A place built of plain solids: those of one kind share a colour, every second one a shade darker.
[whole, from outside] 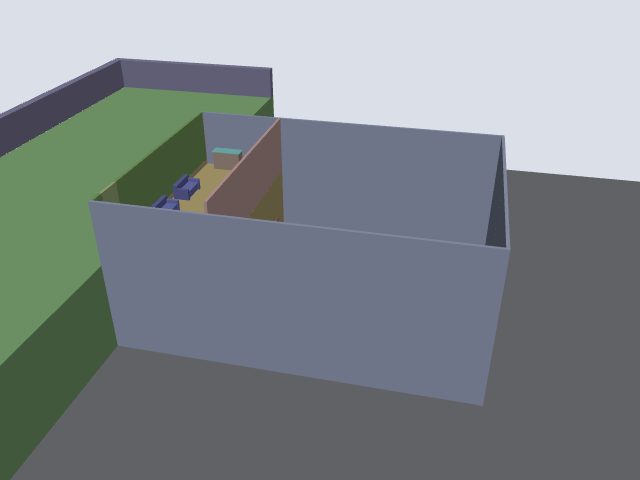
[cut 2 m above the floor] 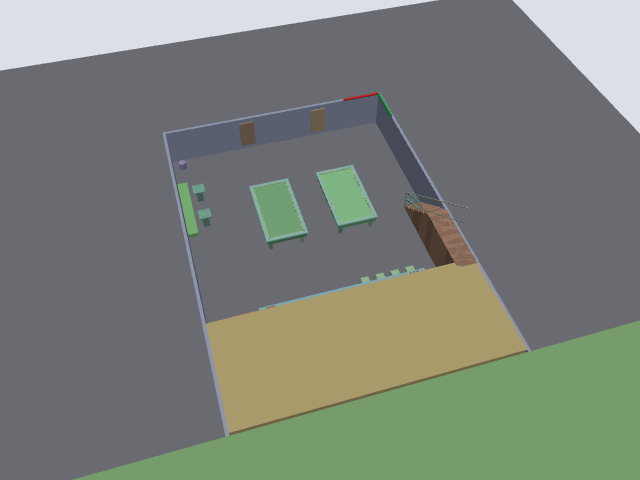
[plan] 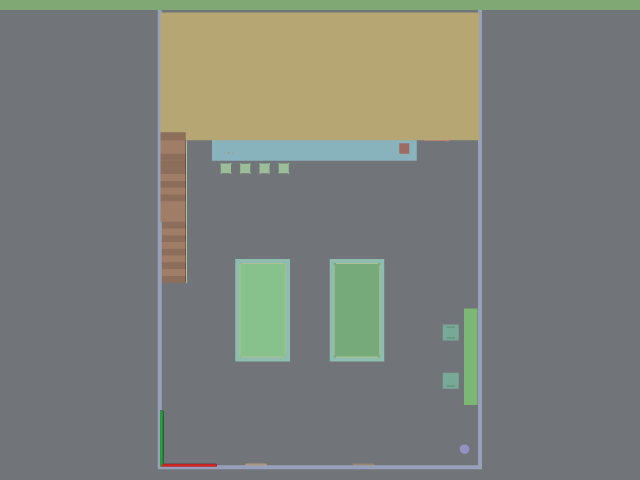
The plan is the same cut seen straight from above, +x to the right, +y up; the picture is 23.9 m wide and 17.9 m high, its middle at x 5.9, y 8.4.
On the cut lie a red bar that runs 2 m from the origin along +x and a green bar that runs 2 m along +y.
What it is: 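A billiard hall in the deep basement of an old town building, fitted out in the 1970s to 2010s; 11.8 x 16.8 m; the club room underground, without windows of its own, under a ceiling 3.09 m high; over the flight a stairwell up to the entrance level's ceiling, 7.73 m over the hall's floor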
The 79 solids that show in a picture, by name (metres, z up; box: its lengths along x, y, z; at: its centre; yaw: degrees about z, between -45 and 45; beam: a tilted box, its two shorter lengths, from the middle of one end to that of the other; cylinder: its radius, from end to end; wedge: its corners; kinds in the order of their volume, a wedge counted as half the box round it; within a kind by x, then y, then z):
{
 "street_ground_1": {"box": [39.8, 12.65, 4.59], "at": [5.89, 23.3, 2.25]},
 "upper_1": {"box": [11.89, 4.76, 4.59], "at": [5.89, 14.5, 2.25]},
 "street_hedge_1": {"box": [39.8, 0.6, 2.2], "at": [5.89, 29.93, 5.64]},
 "street_hedge_2": {"box": [0.6, 12.65, 2.2], "at": [25.5, 23.3, 5.64]},
 "wall_1": {"box": [0.15, 17.13, 7.78], "at": [-0.07, 8.41, 3.84]},
 "wall_2": {"box": [5.22, 0.15, 7.78], "at": [2.46, -0.07, 3.84]},
 "wall_3": {"box": [1.5, 0.15, 7.78], "at": [5.52, -0.07, 3.84]},
 "wall_4": {"box": [5.97, 0.15, 7.78], "at": [8.96, -0.07, 3.84]},
 "wall_5": {"box": [0.15, 17.13, 7.78], "at": [11.87, 8.41, 3.84]},
 "stair_step_1": {"box": [0.95, 0.51, 0.26], "at": [0.42, 7.06, 0.08]},
 "stair_step_2": {"box": [0.95, 0.51, 0.46], "at": [0.42, 7.31, 0.18]},
 "stair_step_3": {"box": [0.95, 0.51, 0.67], "at": [0.42, 7.57, 0.28]},
 "stair_step_4": {"box": [0.95, 0.51, 0.88], "at": [0.42, 7.82, 0.39]},
 "stair_step_5": {"box": [0.95, 0.51, 1.08], "at": [0.42, 8.07, 0.49]},
 "stair_step_6": {"box": [0.95, 0.51, 1.29], "at": [0.42, 8.32, 0.59]},
 "stair_step_7": {"box": [0.95, 0.51, 1.49], "at": [0.42, 8.58, 0.7]},
 "stair_step_8": {"box": [0.95, 0.51, 1.7], "at": [0.42, 8.83, 0.8]},
 "stair_step_9": {"box": [0.95, 0.51, 1.91], "at": [0.42, 9.08, 0.9]},
 "stair_step_10": {"box": [0.95, 0.51, 2.11], "at": [0.42, 9.34, 1.01]},
 "stair_step_11": {"box": [0.95, 0.51, 2.32], "at": [0.42, 9.59, 1.11]},
 "stair_step_12": {"box": [0.95, 0.51, 2.53], "at": [0.42, 9.84, 1.21]},
 "stair_step_13": {"box": [0.95, 0.51, 2.73], "at": [0.42, 10.1, 1.32]},
 "stair_step_14": {"box": [0.95, 0.51, 2.94], "at": [0.42, 10.35, 1.42]},
 "stair_step_15": {"box": [0.95, 0.51, 3.15], "at": [0.42, 10.6, 1.52]},
 "stair_step_16": {"box": [0.95, 0.51, 3.35], "at": [0.42, 10.86, 1.63]},
 "stair_step_17": {"box": [0.95, 0.51, 3.56], "at": [0.42, 11.11, 1.73]},
 "stair_step_18": {"box": [0.95, 0.51, 3.77], "at": [0.42, 11.36, 1.83]},
 "stair_step_19": {"box": [0.95, 0.51, 3.97], "at": [0.42, 11.61, 1.94]},
 "stair_step_20": {"box": [0.95, 0.51, 4.18], "at": [0.42, 11.87, 2.04]},
 "stair_step_21": {"box": [0.95, 0.55, 4.38], "at": [0.42, 12.14, 2.14]},
 "entrance_wall_1": {"box": [10.84, 0.15, 3.24], "at": [6.37, 12.2, 6.11]},
 "window_wall_1": {"box": [0.7, 0.15, 3.19], "at": [0.35, 16.91, 6.13]},
 "window_wall_2": {"box": [9.89, 0.15, 3.19], "at": [6.84, 16.91, 6.13]},
 "table_frame_1": {"box": [1.94, 3.73, 0.23], "at": [3.76, 5.78, 0.66]},
 "table_frame_2": {"box": [1.94, 3.73, 0.23], "at": [7.28, 5.78, 0.66]},
 "sofa_1": {"box": [1.24, 0.65, 0.37], "at": [4.9, 16.2, 4.79]},
 "sofa_2": {"box": [1.56, 0.24, 0.83], "at": [4.9, 16.58, 4.91]},
 "sofa_3": {"box": [0.16, 0.86, 0.65], "at": [5.6, 16.27, 4.82]},
 "sofa_4": {"box": [0.16, 0.86, 0.65], "at": [6.9, 16.27, 4.82]},
 "sofa_5": {"box": [1.24, 0.65, 0.37], "at": [7.6, 16.2, 4.79]},
 "sofa_6": {"box": [1.56, 0.24, 0.83], "at": [7.6, 16.58, 4.91]},
 "sofa_7": {"box": [0.16, 0.86, 0.65], "at": [8.3, 16.27, 4.82]},
 "reception_desk_1": {"box": [0.62, 1.6, 1.1], "at": [11.43, 15.33, 5.04]},
 "street_door_wall_1": {"box": [1.2, 0.15, 3.19], "at": [1.3, 16.91, 6.13]},
 "table_bed_1": {"box": [1.75, 3.54, 0.045], "at": [3.76, 5.78, 0.8]},
 "table_bed_2": {"box": [1.75, 3.54, 0.045], "at": [7.28, 5.78, 0.8]},
 "bench_upholstered_1": {"box": [0.5, 3.6, 0.25], "at": [11.52, 4.05, 0.33]},
 "table_rail_1": {"box": [0.15, 3.83, 0.09], "at": [2.82, 5.78, 0.82]},
 "table_rail_2": {"box": [1.73, 0.15, 0.09], "at": [3.76, 3.94, 0.82]},
 "table_rail_3": {"box": [1.73, 0.15, 0.09], "at": [3.76, 7.62, 0.82]},
 "table_rail_4": {"box": [0.15, 3.83, 0.09], "at": [4.7, 5.78, 0.82]},
 "table_rail_5": {"box": [0.15, 3.83, 0.09], "at": [6.34, 5.78, 0.82]},
 "table_rail_6": {"box": [1.73, 0.15, 0.09], "at": [7.28, 3.94, 0.82]},
 "table_rail_7": {"box": [1.73, 0.15, 0.09], "at": [7.28, 7.62, 0.82]},
 "table_rail_8": {"box": [0.15, 3.83, 0.09], "at": [8.22, 5.78, 0.82]},
 "counter_top_1": {"box": [7.64, 0.78, 0.04], "at": [5.69, 11.74, 1.02]},
 "cue_rack_1": {"box": [0.8, 0.07, 1.49], "at": [3.52, 0.04, 1.0]},
 "cue_rack_2": {"box": [0.8, 0.07, 1.49], "at": [7.52, 0.04, 1.0]},
 "back_stallriser_1": {"box": [9.89, 0.05, 0.3], "at": [6.84, 16.85, 4.69]},
 "meeting_table_1": {"box": [0.6, 0.6, 0.07], "at": [10.78, 3.15, 0.68]},
 "meeting_table_2": {"box": [0.32, 0.06, 0.77], "at": [10.78, 3.35, 0.34]},
 "meeting_table_3": {"box": [0.6, 0.6, 0.07], "at": [10.78, 4.95, 0.68]},
 "meeting_table_4": {"box": [0.32, 0.06, 0.77], "at": [10.78, 5.15, 0.34]},
 "till_1": {"box": [0.38, 0.4, 0.3], "at": [9.04, 11.81, 1.19]},
 "reception_desk_top_1": {"box": [0.7, 1.68, 0.035], "at": [11.43, 15.33, 5.61]},
 "plant_pot_1": {"cylinder": 0.18, "from": [11.29, 0.6, 0.0], "to": [11.29, 0.6, 0.38]},
 "bar_stool_1": {"box": [0.38, 0.36, 0.06], "at": [2.39, 11.07, 0.73]},
 "bar_stool_2": {"box": [0.38, 0.36, 0.06], "at": [3.11, 11.07, 0.73]},
 "bar_stool_3": {"box": [0.38, 0.36, 0.06], "at": [3.83, 11.07, 0.73]},
 "bar_stool_4": {"box": [0.38, 0.36, 0.06], "at": [4.55, 11.07, 0.73]},
 "table_nose_1": {"box": [0.04, 3.36, 0.034], "at": [2.92, 5.78, 0.84]},
 "table_nose_2": {"box": [1.57, 0.04, 0.034], "at": [3.76, 4.04, 0.84]},
 "table_nose_3": {"box": [1.57, 0.04, 0.034], "at": [3.76, 7.52, 0.84]},
 "table_nose_4": {"box": [0.04, 3.36, 0.034], "at": [4.61, 5.78, 0.84]},
 "table_nose_5": {"box": [0.04, 3.36, 0.034], "at": [6.43, 5.78, 0.84]},
 "table_nose_6": {"box": [1.57, 0.04, 0.034], "at": [7.28, 4.04, 0.84]},
 "table_nose_7": {"box": [1.57, 0.04, 0.034], "at": [7.28, 7.52, 0.84]},
 "table_nose_8": {"box": [0.04, 3.36, 0.034], "at": [8.12, 5.78, 0.84]},
 "stair_guard_rail_1": {"cylinder": 0.022, "from": [0.92, 6.81, 1.13], "to": [0.92, 12.12, 5.47]}
}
